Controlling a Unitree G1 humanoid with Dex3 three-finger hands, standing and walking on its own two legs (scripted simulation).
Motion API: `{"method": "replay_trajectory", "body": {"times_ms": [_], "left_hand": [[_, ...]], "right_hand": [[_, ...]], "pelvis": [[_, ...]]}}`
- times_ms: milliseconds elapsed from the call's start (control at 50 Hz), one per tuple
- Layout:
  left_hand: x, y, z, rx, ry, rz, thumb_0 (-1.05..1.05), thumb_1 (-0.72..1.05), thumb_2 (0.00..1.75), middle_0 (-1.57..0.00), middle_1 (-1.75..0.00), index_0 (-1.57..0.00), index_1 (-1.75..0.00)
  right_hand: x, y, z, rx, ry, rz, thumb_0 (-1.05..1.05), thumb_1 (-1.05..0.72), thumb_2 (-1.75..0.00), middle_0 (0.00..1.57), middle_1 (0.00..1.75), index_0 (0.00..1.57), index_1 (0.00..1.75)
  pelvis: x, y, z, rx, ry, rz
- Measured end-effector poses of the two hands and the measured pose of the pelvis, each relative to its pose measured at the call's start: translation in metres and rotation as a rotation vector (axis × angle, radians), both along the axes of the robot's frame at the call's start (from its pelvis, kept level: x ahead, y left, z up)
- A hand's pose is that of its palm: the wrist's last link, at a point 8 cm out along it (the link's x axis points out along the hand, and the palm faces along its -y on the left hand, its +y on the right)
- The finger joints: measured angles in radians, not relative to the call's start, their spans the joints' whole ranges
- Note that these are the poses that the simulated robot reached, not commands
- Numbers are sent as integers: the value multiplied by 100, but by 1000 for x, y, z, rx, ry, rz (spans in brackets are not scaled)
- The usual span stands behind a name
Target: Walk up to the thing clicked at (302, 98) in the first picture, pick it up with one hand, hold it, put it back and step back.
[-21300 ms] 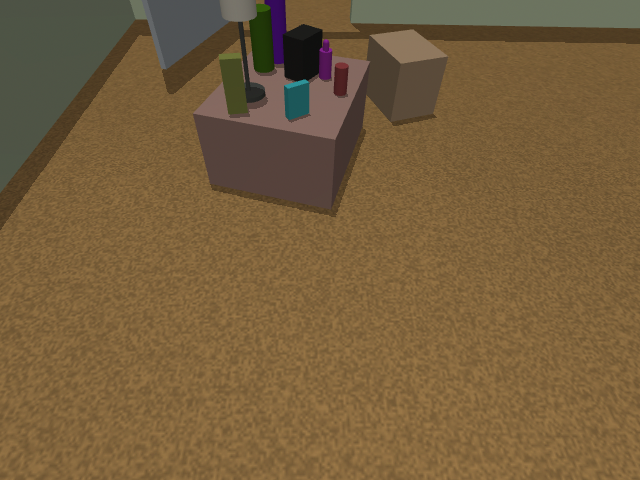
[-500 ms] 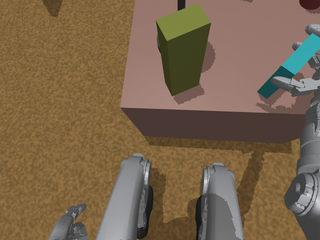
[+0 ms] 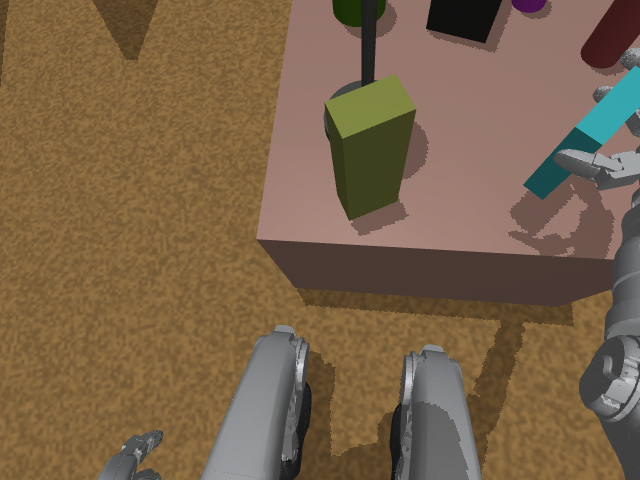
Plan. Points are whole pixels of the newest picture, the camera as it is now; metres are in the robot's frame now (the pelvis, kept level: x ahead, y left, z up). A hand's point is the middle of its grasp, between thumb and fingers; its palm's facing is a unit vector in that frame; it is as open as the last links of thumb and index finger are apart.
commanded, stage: hold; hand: right
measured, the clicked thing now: (583, 140) +0.52 -0.26 -0.01
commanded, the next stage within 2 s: none
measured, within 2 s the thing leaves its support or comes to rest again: neither
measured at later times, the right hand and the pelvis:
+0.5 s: hand out of the picture +0.45 -0.24 +0.15, palm faces +0.30 +0.95 -0.01, open 12.7 cm; pelvis +0.02 +0.00 +0.11, yaw -2 degrees
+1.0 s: hand out of the picture +0.43 -0.21 +0.23, palm faces +0.29 +0.96 +0.01, open 12.7 cm; pelvis +0.05 +0.00 +0.18, yaw -3 degrees
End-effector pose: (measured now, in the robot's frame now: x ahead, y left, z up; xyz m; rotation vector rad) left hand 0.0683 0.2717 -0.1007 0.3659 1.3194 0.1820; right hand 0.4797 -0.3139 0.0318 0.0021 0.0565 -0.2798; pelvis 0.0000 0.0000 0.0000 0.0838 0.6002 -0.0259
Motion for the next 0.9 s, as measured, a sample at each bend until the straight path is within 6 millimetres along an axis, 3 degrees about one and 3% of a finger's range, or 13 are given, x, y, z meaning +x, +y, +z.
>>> {"method": "replay_trajectory", "body": {"times_ms": [140,420,620,900], "left_hand": [[3,-8,20,-19,4,16,1,88,93,-22,-31,-21,-31],[39,-19,91,-46,-140,9,1,87,93,-21,-30,-20,-31],[59,-18,139,-48,-221,-12,1,84,94,-21,-30,-19,-31],[79,-22,170,-85,-268,-19,1,84,95,-20,-29,-18,-31]], "right_hand": [[-14,7,19,-4,-12,-20,-3,61,-71,60,83,64,85],[-48,18,106,-21,-21,-30,-2,61,-71,58,85,63,88],[-78,36,143,5,-20,-30,-2,61,-70,59,84,64,87],[-88,56,186,-7,-41,-10,-2,61,-70,59,84,64,87]], "pelvis": [[5,-1,23,-1,-28,-3],[19,-3,94,-10,-146,-20],[27,-1,137,-25,-240,-28],[45,1,172,-46,-323,-26]]}}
